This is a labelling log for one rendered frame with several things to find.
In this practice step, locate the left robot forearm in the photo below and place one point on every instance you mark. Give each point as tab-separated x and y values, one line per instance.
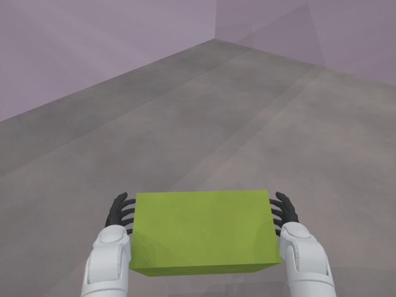
107	268

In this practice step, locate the left robot hand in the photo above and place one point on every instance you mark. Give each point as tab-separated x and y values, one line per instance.
116	214

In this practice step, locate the right robot hand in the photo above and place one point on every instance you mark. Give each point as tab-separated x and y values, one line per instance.
287	214

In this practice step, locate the carton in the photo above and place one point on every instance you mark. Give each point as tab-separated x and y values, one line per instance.
203	232

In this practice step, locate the right robot forearm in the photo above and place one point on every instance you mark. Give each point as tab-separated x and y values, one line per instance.
307	265

